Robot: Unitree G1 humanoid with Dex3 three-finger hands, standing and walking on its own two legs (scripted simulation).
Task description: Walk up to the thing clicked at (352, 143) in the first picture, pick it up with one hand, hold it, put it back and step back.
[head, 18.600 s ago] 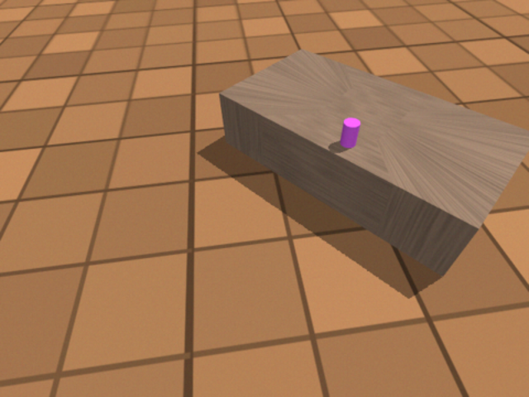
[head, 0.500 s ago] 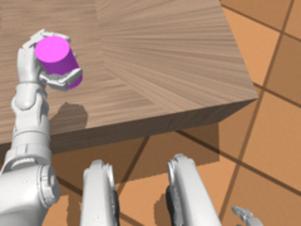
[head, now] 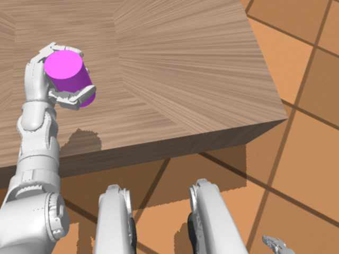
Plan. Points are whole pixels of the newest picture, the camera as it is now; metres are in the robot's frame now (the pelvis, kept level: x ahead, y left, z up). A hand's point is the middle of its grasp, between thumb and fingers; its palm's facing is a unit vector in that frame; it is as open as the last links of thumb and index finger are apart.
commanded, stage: lift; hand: left
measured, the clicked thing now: (73, 81) +0.50 +0.19 +0.01
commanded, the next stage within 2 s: hold in 1.54 s
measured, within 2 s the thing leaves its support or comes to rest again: neither
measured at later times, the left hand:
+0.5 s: hand (46, 77) +0.44 +0.19 +0.12, palm faces +0.04 -1.00 -0.03, open 9.5 cm
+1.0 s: hand (9, 70) +0.39 +0.18 +0.21, palm faces +0.02 -1.00 -0.03, open 9.5 cm
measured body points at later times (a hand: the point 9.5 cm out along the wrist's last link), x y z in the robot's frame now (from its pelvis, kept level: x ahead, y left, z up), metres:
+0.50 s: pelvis +0.01 +0.00 +0.09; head +0.15 +0.02 +0.52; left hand +0.43 +0.24 +0.13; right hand +0.13 -0.25 -0.04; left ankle +0.07 +0.14 -0.49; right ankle +0.05 -0.14 -0.49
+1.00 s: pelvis +0.03 +0.00 +0.17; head +0.11 +0.02 +0.61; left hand +0.38 +0.23 +0.21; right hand +0.16 -0.24 +0.05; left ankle +0.07 +0.14 -0.49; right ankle +0.05 -0.14 -0.49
